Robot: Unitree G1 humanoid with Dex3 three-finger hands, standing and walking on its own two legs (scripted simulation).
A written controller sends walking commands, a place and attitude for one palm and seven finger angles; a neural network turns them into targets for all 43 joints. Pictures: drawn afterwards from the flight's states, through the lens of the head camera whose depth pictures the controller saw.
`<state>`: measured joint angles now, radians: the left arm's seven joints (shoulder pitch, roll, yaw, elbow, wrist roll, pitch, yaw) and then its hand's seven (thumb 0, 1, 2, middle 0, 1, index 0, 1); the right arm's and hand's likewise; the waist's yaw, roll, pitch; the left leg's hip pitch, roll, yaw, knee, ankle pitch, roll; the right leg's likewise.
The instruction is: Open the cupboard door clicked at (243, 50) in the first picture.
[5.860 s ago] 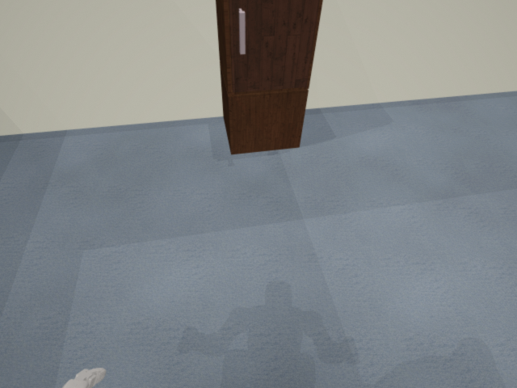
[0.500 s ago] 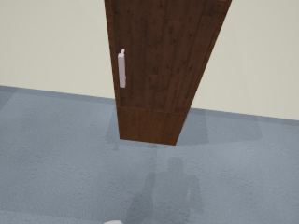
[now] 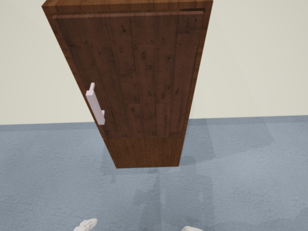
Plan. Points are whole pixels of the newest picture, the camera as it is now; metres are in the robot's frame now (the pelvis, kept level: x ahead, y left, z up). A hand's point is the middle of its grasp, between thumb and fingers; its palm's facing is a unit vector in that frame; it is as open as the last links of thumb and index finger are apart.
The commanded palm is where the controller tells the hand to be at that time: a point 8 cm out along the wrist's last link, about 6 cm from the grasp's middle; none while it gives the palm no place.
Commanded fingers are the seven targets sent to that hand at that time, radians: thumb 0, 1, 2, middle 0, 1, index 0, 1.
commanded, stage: come to a stop and stand still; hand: left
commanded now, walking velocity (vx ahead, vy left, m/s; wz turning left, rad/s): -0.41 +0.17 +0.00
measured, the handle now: (97, 104) +0.54 +0.21 -0.04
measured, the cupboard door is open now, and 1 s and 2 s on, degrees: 0 0 0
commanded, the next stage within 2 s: look again from close up in 0.88 s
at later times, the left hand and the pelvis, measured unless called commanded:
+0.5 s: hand out of the picture +0.02 +0.28 -0.16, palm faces +0.06 -0.96 -0.27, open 7.4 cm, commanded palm none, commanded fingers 0.00 0.90 0.90 -0.20 -0.30 -0.20 -0.30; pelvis -0.03 +0.07 +0.00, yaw -1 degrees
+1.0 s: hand out of the picture -0.03 +0.23 -0.16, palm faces -0.01 -0.99 -0.17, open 7.4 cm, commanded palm none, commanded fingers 0.00 0.90 0.90 -0.20 -0.30 -0.20 -0.30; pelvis -0.04 +0.07 +0.01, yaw -1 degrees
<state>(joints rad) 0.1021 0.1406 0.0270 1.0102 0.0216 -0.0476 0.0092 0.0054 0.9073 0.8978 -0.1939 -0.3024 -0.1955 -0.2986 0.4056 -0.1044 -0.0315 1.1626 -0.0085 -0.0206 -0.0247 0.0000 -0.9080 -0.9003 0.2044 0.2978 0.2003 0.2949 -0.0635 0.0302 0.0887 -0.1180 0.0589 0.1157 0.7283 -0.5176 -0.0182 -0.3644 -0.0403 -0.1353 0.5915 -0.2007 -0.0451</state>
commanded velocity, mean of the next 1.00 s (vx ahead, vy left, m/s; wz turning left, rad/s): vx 0.01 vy -0.05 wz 0.00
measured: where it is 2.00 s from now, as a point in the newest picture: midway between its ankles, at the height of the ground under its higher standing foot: outside the picture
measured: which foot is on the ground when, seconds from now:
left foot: up 0.00-0.36, down 0.38-0.80, up 0.82-1.00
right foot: down 0.00-0.38, up 0.40-0.76, down 0.78-1.00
